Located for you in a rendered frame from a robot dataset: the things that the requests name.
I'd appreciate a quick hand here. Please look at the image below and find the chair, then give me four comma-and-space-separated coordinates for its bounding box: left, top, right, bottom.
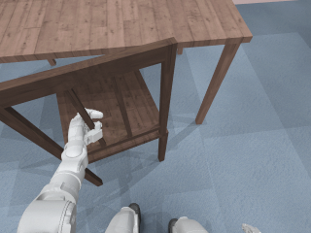
0, 37, 178, 186

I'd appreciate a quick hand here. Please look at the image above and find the left robot upper arm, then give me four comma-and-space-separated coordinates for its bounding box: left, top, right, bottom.
19, 200, 77, 233

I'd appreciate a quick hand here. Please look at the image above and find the table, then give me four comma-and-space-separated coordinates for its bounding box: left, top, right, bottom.
0, 0, 253, 125

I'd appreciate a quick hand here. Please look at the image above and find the robot left shin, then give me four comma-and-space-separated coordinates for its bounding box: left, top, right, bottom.
121, 207, 134, 213

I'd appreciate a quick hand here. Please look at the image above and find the robot left foot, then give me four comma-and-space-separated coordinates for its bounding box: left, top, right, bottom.
128, 203, 141, 233

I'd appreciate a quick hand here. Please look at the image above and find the left robot forearm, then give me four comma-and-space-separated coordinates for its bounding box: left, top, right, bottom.
17, 140, 88, 233

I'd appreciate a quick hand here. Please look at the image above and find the right robot hand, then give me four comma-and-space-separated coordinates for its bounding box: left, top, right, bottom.
242, 223, 261, 233

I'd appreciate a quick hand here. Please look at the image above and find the left robot hand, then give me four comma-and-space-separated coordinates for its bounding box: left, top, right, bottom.
68, 108, 104, 145

